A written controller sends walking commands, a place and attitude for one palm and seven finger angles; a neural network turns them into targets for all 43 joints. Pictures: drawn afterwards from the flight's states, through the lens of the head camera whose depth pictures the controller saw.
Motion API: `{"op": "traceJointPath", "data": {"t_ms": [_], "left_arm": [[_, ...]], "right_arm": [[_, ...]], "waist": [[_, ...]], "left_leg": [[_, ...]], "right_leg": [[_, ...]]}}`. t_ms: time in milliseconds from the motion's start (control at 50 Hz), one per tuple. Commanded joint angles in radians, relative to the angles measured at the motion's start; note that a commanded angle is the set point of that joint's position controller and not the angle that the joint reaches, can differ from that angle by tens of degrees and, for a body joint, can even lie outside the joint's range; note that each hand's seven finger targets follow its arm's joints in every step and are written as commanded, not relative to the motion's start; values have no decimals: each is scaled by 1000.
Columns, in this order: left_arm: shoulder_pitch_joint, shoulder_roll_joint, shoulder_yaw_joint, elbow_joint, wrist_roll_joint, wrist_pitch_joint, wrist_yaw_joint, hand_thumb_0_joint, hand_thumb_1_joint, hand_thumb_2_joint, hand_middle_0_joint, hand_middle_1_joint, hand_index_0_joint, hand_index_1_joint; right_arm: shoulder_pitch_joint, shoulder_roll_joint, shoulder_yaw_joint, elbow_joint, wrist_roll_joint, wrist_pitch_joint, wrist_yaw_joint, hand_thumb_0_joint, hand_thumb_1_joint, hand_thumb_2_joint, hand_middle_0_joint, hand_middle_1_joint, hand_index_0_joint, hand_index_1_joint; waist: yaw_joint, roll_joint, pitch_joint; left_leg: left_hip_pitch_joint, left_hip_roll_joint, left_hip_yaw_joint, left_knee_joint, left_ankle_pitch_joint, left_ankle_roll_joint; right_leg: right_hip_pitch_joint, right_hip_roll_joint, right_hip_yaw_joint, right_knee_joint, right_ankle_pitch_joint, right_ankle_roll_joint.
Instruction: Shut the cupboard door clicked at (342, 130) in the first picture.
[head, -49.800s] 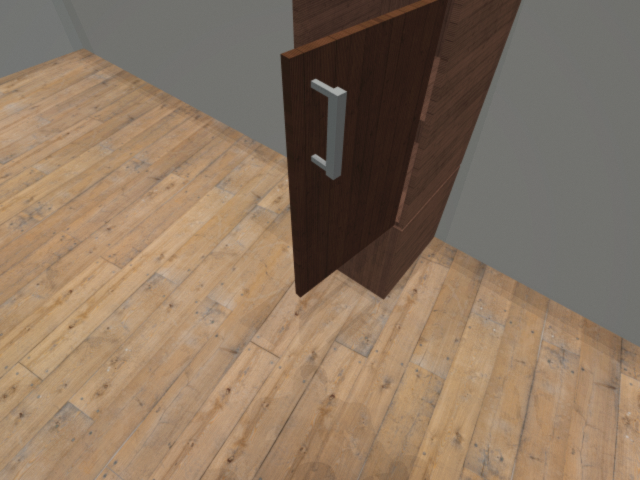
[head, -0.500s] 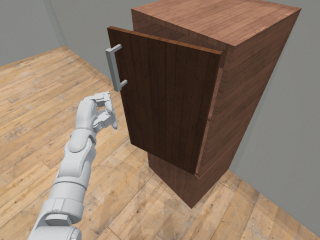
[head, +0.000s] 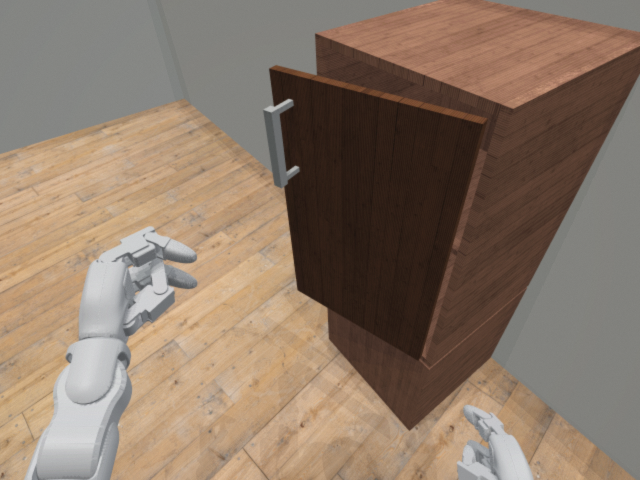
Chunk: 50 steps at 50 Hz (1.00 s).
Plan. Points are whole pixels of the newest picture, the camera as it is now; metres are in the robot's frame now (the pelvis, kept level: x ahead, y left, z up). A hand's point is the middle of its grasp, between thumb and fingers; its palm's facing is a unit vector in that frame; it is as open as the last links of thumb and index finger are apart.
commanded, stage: draw the hand back to the body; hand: left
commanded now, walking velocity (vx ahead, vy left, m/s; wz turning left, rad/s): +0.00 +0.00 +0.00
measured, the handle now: (283, 144) +0.63 +0.14 +0.12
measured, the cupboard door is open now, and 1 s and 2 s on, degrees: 17 17 17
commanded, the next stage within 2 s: step back with the hand held close in 0.72 s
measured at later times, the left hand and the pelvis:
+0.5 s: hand (68, 341) +0.19 +0.27 +0.16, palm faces +0.49 -0.77 -0.40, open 7.1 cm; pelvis +0.02 +0.00 +0.00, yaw +0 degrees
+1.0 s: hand (82, 331) +0.21 +0.27 +0.16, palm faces +0.43 -0.78 -0.45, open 7.4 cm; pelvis +0.01 +0.00 +0.00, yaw -1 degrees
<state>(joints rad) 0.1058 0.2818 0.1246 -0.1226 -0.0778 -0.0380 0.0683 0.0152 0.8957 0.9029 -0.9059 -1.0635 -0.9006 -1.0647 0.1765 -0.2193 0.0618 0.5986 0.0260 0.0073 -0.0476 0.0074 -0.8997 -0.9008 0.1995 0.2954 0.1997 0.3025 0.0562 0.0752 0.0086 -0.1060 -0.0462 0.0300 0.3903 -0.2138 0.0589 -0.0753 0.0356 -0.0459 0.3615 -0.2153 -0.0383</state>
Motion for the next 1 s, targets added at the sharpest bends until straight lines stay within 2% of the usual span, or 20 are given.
{"op": "traceJointPath", "data": {"t_ms": [0, 40, 140, 180, 220, 320, 340, 400, 480, 540, 600, 640, 700, 820, 840, 860, 880, 900, 960, 980], "left_arm": [[-114, 144, 95, -281, -7, -79, 11, 0, 900, 900, -640, -780, -640, -780], [-37, 156, 129, -285, -8, -78, 11, 0, 900, 900, -585, -720, -585, -720], [102, 225, 243, -354, -11, -92, 16, 0, 900, 900, -447, -570, -447, -570], [154, 266, 292, -395, -11, -98, 21, 0, 900, 900, -393, -510, -393, -510], [188, 271, 310, -460, -8, -108, 28, 0, 900, 900, -337, -450, -337, -450], [333, 291, 372, -489, -13, -108, 43, 0, 900, 900, -200, -300, -200, -300], [312, 248, 326, -478, -10, -107, 39, 0, 900, 900, -200, -300, -200, -300], [239, 220, 283, -430, 0, -103, 42, 0, 900, 900, -200, -300, -200, -300], [202, 235, 289, -406, 2, -104, 49, 0, 900, 900, -200, -300, -200, -300], [217, 257, 310, -456, 3, -114, 53, 0, 900, 900, -200, -300, -200, -300], [242, 271, 325, -497, 2, -115, 55, 0, 900, 900, -200, -300, -200, -300], [262, 279, 341, -495, 1, -113, 57, 0, 900, 900, -200, -300, -200, -300], [280, 270, 343, -452, -4, -104, 51, 0, 900, 900, -200, -300, -200, -300], [286, 237, 322, -404, -7, -103, 41, 0, 900, 900, -200, -300, -200, -300], [145, 386, 442, -502, 6, -143, 51, 0, 900, 900, -200, -300, -200, -300], [250, 306, 383, -424, 1, -151, 46, 0, 900, 900, -200, -300, -200, -300], [262, 313, 382, -436, 4, -155, 46, 0, 900, 900, -200, -300, -200, -300], [299, 276, 345, -414, 9, -154, 44, 0, 900, 900, -200, -300, -200, -300], [333, 277, 339, -443, 10, -162, 51, 0, 900, 900, -200, -300, -200, -300], [343, 307, 367, -456, 10, -165, 57, 0, 900, 900, -200, -300, -200, -300]], "right_arm": [[-139, -116, -51, -161, -3, -52, -10, 0, -900, -900, 200, 300, 200, 300], [-140, -119, -56, -159, -5, -47, -9, 0, -900, -900, 200, 300, 200, 300], [-137, -111, -67, -156, -6, -42, -6, 0, -900, -900, 200, 300, 200, 300], [-134, -116, -72, -156, -7, -50, -7, 0, -900, -900, 200, 300, 200, 300], [-128, -109, -72, -158, -5, -64, -7, 0, -900, -900, 200, 300, 200, 300], [-108, -114, -82, -153, -6, -91, -9, 0, -900, -900, 200, 300, 200, 300], [-109, -113, -83, -149, -6, -92, -9, 0, -900, -900, 200, 300, 200, 300], [-104, -130, -90, -134, -5, -97, -14, 0, -900, -900, 200, 300, 200, 300], [-101, -134, -92, -128, -7, -101, -23, 0, -900, -900, 200, 300, 200, 300], [-110, -124, -89, -134, -9, -107, -23, 0, -900, -900, 200, 300, 200, 300], [-114, -115, -81, -135, -11, -114, -21, 0, -900, -900, 200, 300, 200, 300], [-114, -114, -78, -134, -13, -115, -19, 0, -900, -900, 200, 300, 200, 300], [-119, -110, -76, -131, -13, -108, -18, 0, -900, -900, 200, 300, 200, 300], [-115, -115, -83, -133, -10, -95, -14, 0, -900, -900, 200, 300, 200, 300], [-104, -147, -98, -171, 8, -82, -14, 0, -900, -900, 200, 300, 200, 300], [-96, -135, -98, -148, -1, -76, -20, 0, -900, -900, 200, 300, 200, 300], [-105, -137, -98, -151, -4, -71, -18, 0, -900, -900, 200, 300, 200, 300], [-95, -139, -100, -152, -3, -64, -17, 0, -900, -900, 200, 300, 200, 300], [-86, -147, -111, -163, -1, -49, -19, 0, -900, -900, 200, 300, 200, 300], [-89, -149, -113, -165, -2, -45, -24, 0, -900, -900, 200, 300, 200, 300]], "waist": [[-22, -80, -119], [-15, -104, -94], [1, -55, -103], [10, -13, -112], [10, 52, -127], [14, 25, -102], [2, -3, -76], [-20, -30, 3], [-13, -57, -33], [2, -9, -104], [9, 32, -124], [13, 39, -107], [9, 0, -44], [3, -32, -12], [-23, 2, -15], [-33, -43, -41], [-28, -43, -49], [-37, -53, -67], [-40, -32, -126], [-37, -27, -151]], "left_leg": [[60, 64, -74, -72, 157, -30], [46, 64, -70, -68, 165, -31], [30, 61, -58, -47, 208, -31], [27, 61, -57, -37, 235, -32], [31, 61, -59, -28, 268, -40], [25, 69, -59, -18, 306, -44], [28, 67, -57, -19, 288, -40], [22, 70, -58, -34, 209, -33], [33, 65, -61, -40, 171, -24], [47, 60, -60, -37, 186, -25], [39, 59, -61, -32, 220, -32], [30, 61, -62, -30, 247, -38], [10, 64, -56, -33, 233, -36], [5, 71, -56, -49, 192, -34], [-59, 98, -83, 4, 89, -5], [-44, 94, -95, 38, 83, -4], [-43, 95, -98, 48, 97, -5], [-42, 99, -95, 61, 111, -11], [-35, 116, -94, 69, 161, -12], [-41, 123, -97, 69, 210, -15]], "right_leg": [[-5, -25, 40, -58, 136, 8], [-9, -25, 38, -56, 142, 10], [14, -36, 45, -48, 182, 11], [26, -38, 51, -44, 203, 10], [30, -40, 47, -32, 218, 8], [7, -37, 44, -30, 230, 12], [-19, -37, 43, -34, 216, 14], [-83, -37, 44, -54, 141, 17], [-65, -40, 43, -57, 109, 16], [-21, -43, 49, -46, 128, 14], [11, -46, 53, -39, 169, 12], [12, -42, 50, -36, 189, 10], [-13, -42, 55, -51, 186, 11], [-35, -39, 48, -59, 130, 13], [-102, -101, 175, -88, 160, 10], [-116, -138, 191, -89, 172, -3], [-114, -155, 200, -79, 223, -6], [-124, -166, 202, -62, 228, -13], [-135, -168, 195, -16, 243, -9], [-116, -167, 183, 12, 288, -7]]}}
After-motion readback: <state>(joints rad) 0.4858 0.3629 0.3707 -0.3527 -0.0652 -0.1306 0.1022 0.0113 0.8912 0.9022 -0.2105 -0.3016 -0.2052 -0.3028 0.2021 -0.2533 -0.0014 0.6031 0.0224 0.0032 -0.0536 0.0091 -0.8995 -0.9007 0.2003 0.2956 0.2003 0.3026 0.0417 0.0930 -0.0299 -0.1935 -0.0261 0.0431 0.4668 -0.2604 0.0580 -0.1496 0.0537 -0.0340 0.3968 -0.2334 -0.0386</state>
